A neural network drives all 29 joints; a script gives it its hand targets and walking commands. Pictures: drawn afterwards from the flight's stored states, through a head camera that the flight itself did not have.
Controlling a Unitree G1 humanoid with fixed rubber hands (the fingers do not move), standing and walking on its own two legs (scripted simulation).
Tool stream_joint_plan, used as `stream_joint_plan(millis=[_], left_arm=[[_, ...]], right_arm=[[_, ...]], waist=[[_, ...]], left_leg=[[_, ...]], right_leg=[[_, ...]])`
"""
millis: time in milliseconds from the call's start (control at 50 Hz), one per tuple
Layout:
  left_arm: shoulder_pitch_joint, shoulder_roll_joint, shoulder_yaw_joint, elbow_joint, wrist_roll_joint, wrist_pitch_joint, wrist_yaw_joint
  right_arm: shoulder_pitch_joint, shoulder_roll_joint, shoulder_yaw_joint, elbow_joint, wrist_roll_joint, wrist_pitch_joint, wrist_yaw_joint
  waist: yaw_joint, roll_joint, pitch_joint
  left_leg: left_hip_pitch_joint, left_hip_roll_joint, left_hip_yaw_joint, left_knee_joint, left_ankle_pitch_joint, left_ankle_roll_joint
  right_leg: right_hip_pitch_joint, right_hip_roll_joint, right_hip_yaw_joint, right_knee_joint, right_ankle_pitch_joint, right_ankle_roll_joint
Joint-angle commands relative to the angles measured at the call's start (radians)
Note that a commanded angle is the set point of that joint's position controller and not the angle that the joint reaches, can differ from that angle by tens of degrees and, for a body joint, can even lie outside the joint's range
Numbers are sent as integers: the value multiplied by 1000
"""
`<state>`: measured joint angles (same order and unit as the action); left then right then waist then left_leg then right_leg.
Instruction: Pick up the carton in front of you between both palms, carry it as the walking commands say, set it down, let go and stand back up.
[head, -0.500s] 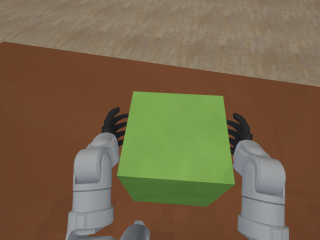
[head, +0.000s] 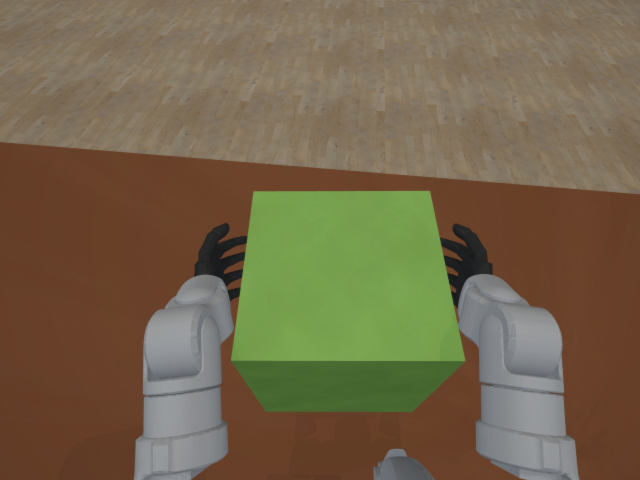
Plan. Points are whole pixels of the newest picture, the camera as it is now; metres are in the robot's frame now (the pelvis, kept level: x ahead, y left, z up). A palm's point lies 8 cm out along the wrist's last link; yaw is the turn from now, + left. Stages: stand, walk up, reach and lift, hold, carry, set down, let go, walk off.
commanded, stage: carry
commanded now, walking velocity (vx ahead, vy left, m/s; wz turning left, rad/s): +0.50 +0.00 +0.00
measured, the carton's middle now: (340, 311) +0.34 -0.02 +0.02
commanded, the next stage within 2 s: none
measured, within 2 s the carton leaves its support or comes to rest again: neither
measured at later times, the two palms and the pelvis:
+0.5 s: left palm (238, 161) +0.63 +0.14 +0.04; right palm (404, 154) +0.65 -0.16 +0.03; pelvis +0.31 -0.04 -0.05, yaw +2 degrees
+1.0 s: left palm (254, 102) +0.89 +0.14 -0.01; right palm (385, 103) +0.88 -0.16 -0.01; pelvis +0.55 +0.00 -0.10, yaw +0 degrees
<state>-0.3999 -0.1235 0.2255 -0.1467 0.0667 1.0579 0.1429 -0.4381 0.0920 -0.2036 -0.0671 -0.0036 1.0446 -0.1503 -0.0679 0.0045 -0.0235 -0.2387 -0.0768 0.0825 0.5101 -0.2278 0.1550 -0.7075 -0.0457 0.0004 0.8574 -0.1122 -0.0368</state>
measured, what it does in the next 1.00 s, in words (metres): goes down: right foot 0.05 m lower, then left foot 0.04 m lower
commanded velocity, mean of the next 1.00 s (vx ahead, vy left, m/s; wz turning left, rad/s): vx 0.27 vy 0.00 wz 0.00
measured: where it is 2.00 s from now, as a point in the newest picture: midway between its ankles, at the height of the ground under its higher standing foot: (326, 370)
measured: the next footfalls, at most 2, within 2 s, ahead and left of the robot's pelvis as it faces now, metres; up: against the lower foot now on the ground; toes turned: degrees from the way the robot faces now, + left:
right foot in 0.18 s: +0.30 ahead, -0.07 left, -0.05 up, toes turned -1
left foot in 0.70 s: +0.62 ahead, +0.05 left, -0.10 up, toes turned +5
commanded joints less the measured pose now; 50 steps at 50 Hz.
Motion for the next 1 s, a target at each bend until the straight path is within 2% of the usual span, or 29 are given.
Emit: stream_joint_plan(millis=[0,40,80,120,140,160,180,200,220,240,260,300,340,400,440,560,600,620,640,660,680,700,720,740,760,780,800,900,980], left_arm=[[-590,-794,-709,-57,-245,-11,-89],[-572,-759,-703,-57,-245,4,-86],[-544,-716,-681,-39,-232,22,-83],[-506,-670,-644,-8,-214,39,-77],[-493,-653,-623,4,-203,45,-73],[-480,-634,-599,15,-190,50,-71],[-479,-604,-570,36,-179,57,-67],[-529,-584,-566,42,-196,65,-58],[-505,-646,-588,54,-228,66,-62],[-554,-706,-617,24,-262,60,-74],[-625,-768,-657,-5,-302,54,-90],[-740,-867,-722,-36,-371,29,-117],[-763,-902,-751,-42,-397,4,-134],[-696,-897,-760,-27,-393,-16,-141],[-652,-880,-759,-24,-385,-23,-142],[-596,-801,-747,-46,-368,-17,-131],[-562,-764,-728,-27,-353,-3,-121],[-544,-748,-718,-13,-346,4,-116],[-540,-735,-711,-5,-342,13,-113],[-553,-726,-708,4,-339,20,-110],[-567,-714,-698,11,-331,27,-108],[-581,-717,-683,29,-322,38,-104],[-570,-712,-675,43,-327,51,-98],[-585,-717,-670,15,-327,58,-92],[-609,-751,-670,-2,-324,60,-90],[-634,-787,-664,-11,-318,56,-91],[-637,-812,-655,-18,-305,48,-93],[-612,-860,-685,-26,-249,7,-103],[-590,-831,-711,-54,-250,0,-103]], right_arm=[[-606,859,727,-133,310,-7,138],[-564,822,709,-119,291,3,129],[-534,789,691,-96,273,16,119],[-530,770,679,-77,263,32,110],[-541,762,672,-70,261,40,106],[-561,749,662,-66,259,47,100],[-583,749,655,-54,256,58,95],[-578,756,647,-38,264,68,89],[-589,745,642,-75,254,70,81],[-626,780,636,-90,246,69,77],[-646,811,622,-90,232,61,77],[-651,857,607,-88,203,41,84],[-629,882,622,-74,188,19,90],[-580,879,647,-73,173,-7,89],[-558,867,660,-87,168,-16,87],[-559,799,686,-156,187,-3,82],[-521,759,671,-145,177,15,79],[-504,738,658,-136,169,25,77],[-488,719,640,-125,157,34,74],[-470,699,619,-111,143,43,71],[-459,670,595,-105,133,51,69],[-458,647,571,-89,126,60,65],[-481,628,572,-71,131,64,58],[-478,676,597,-71,166,63,62],[-514,731,615,-102,203,60,74],[-570,788,637,-130,235,58,89],[-622,838,667,-158,260,53,104],[-683,921,745,-177,324,15,148],[-627,887,745,-165,313,7,150]], waist=[[-28,91,-373],[-47,92,-350],[-45,93,-324],[10,109,-342],[61,95,-371],[110,32,-407],[98,-131,-460],[137,-306,-561],[155,-225,-562],[142,-149,-497],[122,-40,-439],[100,-10,-400],[97,-41,-398],[122,-81,-416],[135,-93,-423],[179,-95,-353],[187,-105,-328],[171,-110,-330],[130,-112,-345],[70,-92,-376],[33,-35,-402],[38,117,-447],[13,188,-571],[-2,163,-597],[7,128,-547],[24,62,-511],[41,41,-491],[40,104,-544],[23,122,-551]], left_leg=[[372,172,-166,-23,783,-13],[378,150,-147,12,733,-13],[347,151,-135,69,672,-15],[293,158,-111,215,730,-42],[237,148,-61,362,698,-69],[64,116,-35,548,442,-89],[-192,52,-14,712,-222,-104],[-508,-44,-97,1016,-438,-155],[-570,13,-130,1040,-372,-117],[-570,44,-132,974,-311,-100],[-531,62,-125,887,-250,-100],[-445,101,-130,764,-202,-106],[-433,111,-110,665,-177,-120],[-507,119,-78,538,-61,-125],[-538,116,-61,457,36,-123],[-489,40,31,114,292,-105],[-383,1,64,-17,399,-91],[-276,-12,70,-80,459,-83],[-145,-11,78,-133,522,-77],[25,28,70,-207,626,-81],[221,142,-18,-154,911,-85],[463,364,-239,72,1507,-34],[646,511,-430,139,1620,161],[589,485,-441,85,1344,183],[464,418,-401,20,1082,151],[352,385,-381,-23,924,115],[258,365,-358,-53,855,99],[236,301,-201,-27,1074,17],[289,268,-147,45,1072,17]], right_leg=[[-15,68,-99,-179,172,-9],[37,94,-126,-311,273,-20],[130,106,-134,-425,366,-42],[309,111,-143,-472,371,-65],[454,89,-139,-524,397,-68],[658,-4,-48,-460,502,-59],[887,-206,179,-230,924,-85],[1133,-382,543,-270,718,-319],[1069,-349,598,-355,273,-331],[943,-270,528,-412,108,-279],[810,-238,462,-447,85,-240],[640,-224,395,-483,56,-215],[612,-205,341,-482,121,-197],[723,-192,258,-431,457,-173],[792,-163,202,-402,598,-144],[880,-56,81,-346,683,-100],[853,-27,35,-277,684,-85],[805,-18,15,-213,670,-71],[743,-18,-8,-118,672,-49],[663,-15,-46,17,607,-14],[510,20,-72,165,326,16],[252,112,-101,356,-379,47],[96,137,38,494,-579,77],[75,98,66,470,-553,50],[99,70,56,390,-523,32],[148,44,58,294,-469,33],[204,35,56,197,-433,32],[341,76,-15,-73,-246,24],[319,78,-22,-191,-134,18]])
